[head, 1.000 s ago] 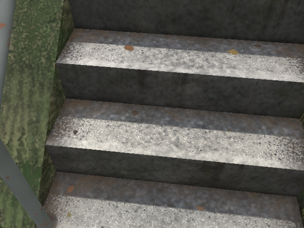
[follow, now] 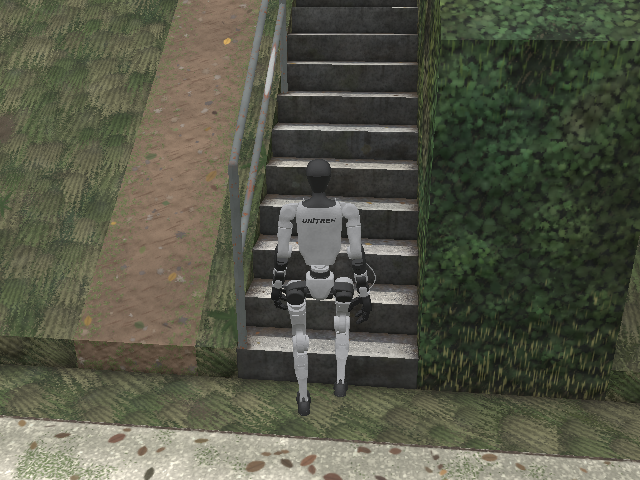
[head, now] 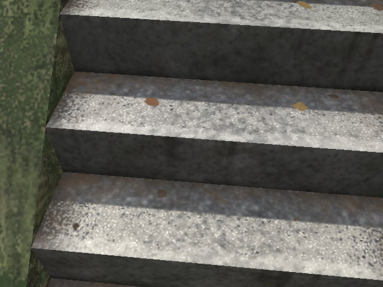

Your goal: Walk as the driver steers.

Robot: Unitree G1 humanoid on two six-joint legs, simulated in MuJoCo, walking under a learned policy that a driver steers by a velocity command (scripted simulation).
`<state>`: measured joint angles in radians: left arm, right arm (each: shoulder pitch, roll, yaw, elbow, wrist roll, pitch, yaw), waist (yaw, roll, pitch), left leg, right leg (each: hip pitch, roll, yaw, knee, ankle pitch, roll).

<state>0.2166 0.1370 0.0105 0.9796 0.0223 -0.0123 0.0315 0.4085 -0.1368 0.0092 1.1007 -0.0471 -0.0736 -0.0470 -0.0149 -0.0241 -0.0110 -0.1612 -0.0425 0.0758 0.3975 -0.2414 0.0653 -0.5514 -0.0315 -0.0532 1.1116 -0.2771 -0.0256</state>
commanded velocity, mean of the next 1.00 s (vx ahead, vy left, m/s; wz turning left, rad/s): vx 0.30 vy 0.00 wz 0.00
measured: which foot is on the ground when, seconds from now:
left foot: down 0.00-1.00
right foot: up 0.00-0.06, down 0.08-1.00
